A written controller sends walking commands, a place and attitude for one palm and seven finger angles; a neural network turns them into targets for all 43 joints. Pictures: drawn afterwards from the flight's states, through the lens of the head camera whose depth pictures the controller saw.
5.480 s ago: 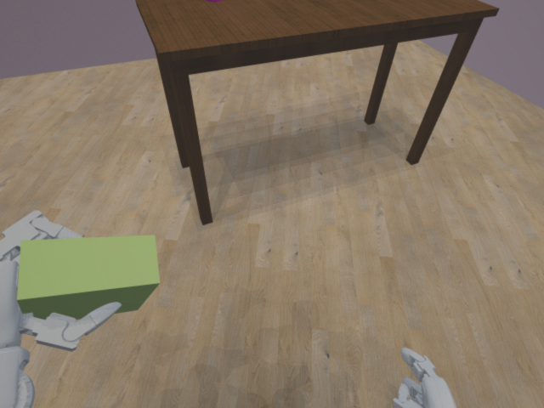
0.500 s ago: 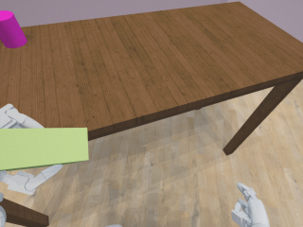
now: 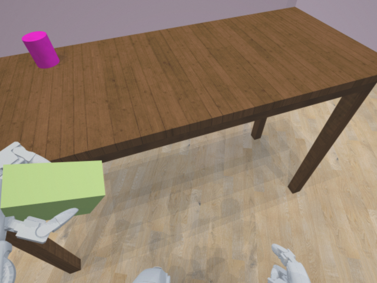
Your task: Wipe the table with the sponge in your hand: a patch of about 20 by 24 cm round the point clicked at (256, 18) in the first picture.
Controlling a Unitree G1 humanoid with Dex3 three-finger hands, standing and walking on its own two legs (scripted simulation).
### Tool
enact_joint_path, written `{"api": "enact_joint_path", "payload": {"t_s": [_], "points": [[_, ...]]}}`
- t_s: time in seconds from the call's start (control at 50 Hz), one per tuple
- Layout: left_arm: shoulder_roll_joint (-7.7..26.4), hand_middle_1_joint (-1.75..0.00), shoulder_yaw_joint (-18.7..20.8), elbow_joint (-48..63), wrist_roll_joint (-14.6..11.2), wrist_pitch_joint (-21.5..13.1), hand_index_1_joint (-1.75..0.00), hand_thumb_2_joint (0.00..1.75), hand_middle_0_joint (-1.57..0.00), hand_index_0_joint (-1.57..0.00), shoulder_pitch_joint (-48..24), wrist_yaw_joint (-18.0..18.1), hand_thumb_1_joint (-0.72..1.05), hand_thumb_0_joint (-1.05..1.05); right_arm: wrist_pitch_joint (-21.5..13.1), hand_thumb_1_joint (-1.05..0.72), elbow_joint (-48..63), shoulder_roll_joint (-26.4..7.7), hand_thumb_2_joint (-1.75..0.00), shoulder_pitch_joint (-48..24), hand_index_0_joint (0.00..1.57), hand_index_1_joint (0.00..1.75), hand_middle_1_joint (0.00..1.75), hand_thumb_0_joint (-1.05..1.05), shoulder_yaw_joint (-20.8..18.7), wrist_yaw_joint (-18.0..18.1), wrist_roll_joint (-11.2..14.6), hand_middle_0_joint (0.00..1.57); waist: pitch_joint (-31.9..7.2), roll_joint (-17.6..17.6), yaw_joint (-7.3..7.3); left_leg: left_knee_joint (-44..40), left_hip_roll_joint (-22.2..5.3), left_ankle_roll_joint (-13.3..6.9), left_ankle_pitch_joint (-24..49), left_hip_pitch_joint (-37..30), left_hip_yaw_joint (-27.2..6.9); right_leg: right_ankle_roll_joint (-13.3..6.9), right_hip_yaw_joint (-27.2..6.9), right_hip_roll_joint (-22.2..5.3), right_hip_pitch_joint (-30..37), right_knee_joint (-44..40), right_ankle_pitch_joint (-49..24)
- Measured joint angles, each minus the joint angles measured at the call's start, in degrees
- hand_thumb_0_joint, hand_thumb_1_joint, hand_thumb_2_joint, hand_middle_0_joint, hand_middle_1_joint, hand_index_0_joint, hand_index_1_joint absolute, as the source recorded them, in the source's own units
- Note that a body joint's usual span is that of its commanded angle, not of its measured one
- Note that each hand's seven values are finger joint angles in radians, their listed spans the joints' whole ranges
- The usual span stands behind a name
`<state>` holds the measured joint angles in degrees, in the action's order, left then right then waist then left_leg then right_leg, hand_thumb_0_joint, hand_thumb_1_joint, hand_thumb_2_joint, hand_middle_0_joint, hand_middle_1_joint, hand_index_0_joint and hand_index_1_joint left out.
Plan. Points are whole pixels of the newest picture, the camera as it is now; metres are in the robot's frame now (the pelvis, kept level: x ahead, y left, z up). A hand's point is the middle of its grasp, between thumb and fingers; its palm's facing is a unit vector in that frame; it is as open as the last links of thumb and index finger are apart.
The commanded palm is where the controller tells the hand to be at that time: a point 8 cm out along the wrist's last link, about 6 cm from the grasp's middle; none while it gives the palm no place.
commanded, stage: come to a stop and stand still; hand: left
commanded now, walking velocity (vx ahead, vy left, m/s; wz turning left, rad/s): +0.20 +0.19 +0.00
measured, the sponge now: (69, 192) +0.22 +0.21 +0.16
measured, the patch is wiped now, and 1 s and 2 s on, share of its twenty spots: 0.00 0.00 0.00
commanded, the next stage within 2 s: look again from close up in 1.02 s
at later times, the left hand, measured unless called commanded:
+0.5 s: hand out of the picture +0.17 +0.29 +0.17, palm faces +0.46 -0.80 -0.40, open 9.7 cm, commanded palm +0.11 +0.32 +0.17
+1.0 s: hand out of the picture +0.13 +0.27 +0.15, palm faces +0.42 -0.81 -0.42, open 9.7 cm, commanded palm +0.07 +0.31 +0.17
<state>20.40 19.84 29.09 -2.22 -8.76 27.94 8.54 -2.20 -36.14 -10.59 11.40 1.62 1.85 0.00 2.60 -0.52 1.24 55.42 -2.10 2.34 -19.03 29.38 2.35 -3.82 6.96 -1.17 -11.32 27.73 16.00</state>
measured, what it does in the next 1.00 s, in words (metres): steps on the spot: left foot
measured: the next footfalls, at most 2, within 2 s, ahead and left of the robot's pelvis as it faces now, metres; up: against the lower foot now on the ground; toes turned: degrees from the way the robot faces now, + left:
left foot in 0.34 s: +0.02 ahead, +0.14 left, +0.00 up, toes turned +2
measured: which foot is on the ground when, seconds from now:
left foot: up 0.00-0.32, down 0.34-1.00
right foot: down 0.00-1.00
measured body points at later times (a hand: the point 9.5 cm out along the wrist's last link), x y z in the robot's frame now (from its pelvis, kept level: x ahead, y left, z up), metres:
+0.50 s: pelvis -0.04 +0.03 -0.01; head -0.03 +0.04 +0.44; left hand +0.14 +0.33 +0.19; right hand +0.15 -0.18 -0.08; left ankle -0.02 +0.14 -0.74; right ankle -0.03 -0.08 -0.73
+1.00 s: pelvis -0.08 +0.02 -0.01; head -0.06 +0.03 +0.44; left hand +0.10 +0.31 +0.18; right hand +0.07 -0.22 -0.10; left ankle -0.02 +0.14 -0.74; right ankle -0.05 -0.08 -0.74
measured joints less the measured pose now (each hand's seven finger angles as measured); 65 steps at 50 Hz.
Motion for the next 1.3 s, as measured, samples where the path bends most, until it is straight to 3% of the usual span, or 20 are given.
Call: {"api": "enact_joint_path", "payload": {"t_s": [0.06,0.16,0.26,0.34,0.42,0.48,0.56,0.6,0.7,0.92,1.12,1.18,1.22,1.26,1.3], "points": [[-0.4,-1.35,-0.4,-2.6,0.4,-1.3,-1.35,1.00,-0.80,-0.79,0.6,0.1,-0.46,-0.01,0.0,-0.90,-0.9,-2.0,-0.89,1.3,0.20,0.30,0.30,0.02,-1.1,0.9,0.2,0.21,-1.1,0.1,-1.27,2.7,-0.1,0.4,1.5,-0.2,0.5,0.1,0.5,-0.6,0.6,-3.1,-1.9],[-0.1,-1.35,-1.1,-5.1,1.0,-2.6,-1.35,1.00,-0.79,-0.79,0.4,0.2,-0.46,-0.01,-0.1,-0.91,-0.9,-5.0,-0.89,1.8,0.20,0.30,0.30,0.02,-3.6,1.7,0.2,0.20,-0.5,-0.3,-2.23,-6.9,-0.6,-0.4,0.5,-5.1,1.7,0.3,1.2,-1.4,0.0,-3.8,-2.9],[0.9,-1.35,-0.4,-1.5,0.9,-2.7,-1.35,1.00,-0.79,-0.79,1.7,0.4,-0.46,-0.01,-0.4,-0.91,0.8,-5.3,-0.89,1.6,0.19,0.30,0.30,0.02,-4.6,1.8,0.3,0.20,1.0,0.7,-1.90,-17.1,-0.1,-1.1,-0.5,-10.5,3.0,0.7,1.2,-1.8,-1.3,-1.9,-2.7],[1.1,-1.35,0.2,2.2,0.8,-2.9,-1.35,1.00,-0.79,-0.79,1.9,0.9,-0.46,-0.01,-0.5,-0.91,2.8,-4.8,-0.89,1.3,0.19,0.30,0.30,0.02,-4.2,1.9,0.2,0.20,1.1,0.3,-1.31,-27.6,-0.1,-1.8,5.3,-16.4,3.3,1.7,1.7,-0.9,-3.0,1.7,-1.4],[1.5,-1.35,0.7,1.1,1.0,-3.2,-1.35,1.00,-0.79,-0.79,-0.3,1.0,-0.46,-0.01,-0.5,-0.91,2.9,-1.3,-0.89,0.1,0.19,0.30,0.30,0.02,-3.0,1.9,0.5,0.20,1.0,2.8,0.25,-26.4,0.7,-3.3,4.5,-16.6,4.8,3.6,-0.6,-1.6,-4.4,6.0,2.8],[1.1,-1.35,0.6,-0.8,1.6,-3.0,-1.35,1.00,-0.79,-0.79,-2.1,0.8,-0.46,-0.01,-1.8,-0.91,3.2,0.7,-0.89,-0.1,0.19,0.30,0.30,0.02,-1.5,1.4,0.0,0.20,0.4,2.2,0.39,-26.3,0.4,-3.6,5.0,-15.9,4.3,4.6,-1.7,-1.1,-5.3,10.3,7.8],[0.1,-1.35,0.1,-1.2,1.6,-2.8,-1.35,1.00,-0.79,-0.79,-3.3,0.7,-0.46,-0.01,-3.5,-0.90,3.3,2.4,-0.89,-0.7,0.20,0.30,0.30,0.01,0.5,0.4,0.1,0.20,0.6,1.0,0.90,-25.9,0.1,-3.5,5.9,-14.4,4.0,5.4,-2.3,-1.0,-2.7,6.2,5.2],[-0.3,-1.35,0.0,-1.0,1.5,-2.9,-1.35,1.00,-0.79,-0.79,-3.3,0.6,-0.46,-0.01,-3.8,-0.90,3.2,2.8,-0.89,-1.2,0.20,0.30,0.30,0.01,1.2,0.0,0.1,0.21,1.2,0.3,1.01,-24.9,-0.4,-3.3,5.9,-13.4,4.0,4.9,-2.2,-0.6,-1.4,2.4,0.2],[-1.2,-1.35,-1.1,-1.0,0.8,-2.4,-1.35,1.00,-0.79,-0.79,-2.6,-0.2,-0.46,-0.01,-2.8,-0.90,2.4,2.0,-0.89,-1.5,0.20,0.31,0.30,0.01,1.3,-0.2,0.1,0.21,2.1,-1.8,0.25,-23.9,-1.6,-2.5,6.7,-11.9,3.2,2.8,-1.4,0.7,-2.2,2.0,-1.4],[0.0,-1.35,0.4,-1.3,1.0,-2.6,-1.35,1.00,-0.79,-0.79,-0.8,0.2,-0.46,-0.01,-1.6,-0.90,1.4,-2.0,-0.89,2.5,0.20,0.30,0.30,0.02,-1.5,2.0,0.2,0.21,1.4,0.3,-1.52,-25.1,-1.3,-3.0,8.2,-11.6,3.7,3.1,-1.8,0.4,-3.3,2.2,-2.2],[-0.7,-1.35,-0.5,-1.1,1.2,-3.0,-1.35,1.00,-0.79,-0.79,0.0,0.6,-0.45,-0.01,-3.1,-0.90,1.2,-1.5,-0.89,2.0,0.20,0.30,0.30,0.02,-1.7,1.7,0.3,0.20,1.8,-0.2,-1.48,-23.8,-1.9,-2.7,7.8,-10.6,3.7,2.7,-1.9,0.9,-4.1,3.0,-2.2],[6.7,-1.35,1.9,-7.1,2.0,-6.0,-1.35,1.00,-0.79,-0.79,-11.4,-1.8,-0.46,-0.01,-4.9,-0.91,1.7,-0.7,-0.89,3.4,0.19,0.30,0.30,0.02,-0.8,2.2,0.8,0.20,2.5,0.4,0.55,-22.4,-1.5,-2.6,7.6,-9.9,2.5,2.6,-0.7,0.5,-4.4,4.8,-1.1],[8.9,-1.35,5.5,-11.3,1.7,-7.4,-1.35,1.00,-0.79,-0.79,-17.1,-1.6,-0.46,-0.01,-5.7,-0.91,1.1,-0.2,-0.89,2.8,0.19,0.30,0.30,0.02,0.6,1.1,-0.1,0.20,1.9,0.9,1.29,-21.3,-1.7,-2.4,6.0,-9.3,2.3,2.1,-1.2,1.0,-4.9,4.8,-1.3],[7.8,-1.35,7.8,-12.8,0.4,-7.3,-1.35,1.00,-0.79,-0.79,-18.3,-1.0,-0.46,-0.01,-6.2,-0.90,1.8,-0.3,-0.89,2.7,0.20,0.30,0.30,0.02,1.1,-0.2,-0.4,0.20,0.9,0.6,1.30,-20.9,-1.0,-2.4,4.3,-9.4,1.5,2.2,-2.5,1.7,-4.8,4.0,-1.8],[4.4,-1.35,7.3,-10.7,0.0,-5.8,-1.35,1.00,-0.79,-0.79,-15.9,-0.7,-0.46,-0.01,-6.6,-0.90,2.9,-0.8,-0.89,2.9,0.20,0.30,0.30,0.02,1.2,-1.1,-0.4,0.21,0.2,-0.3,0.85,-21.9,-0.4,-2.8,5.7,-10.7,1.1,2.8,-4.0,2.2,-3.8,2.6,-2.3]]}}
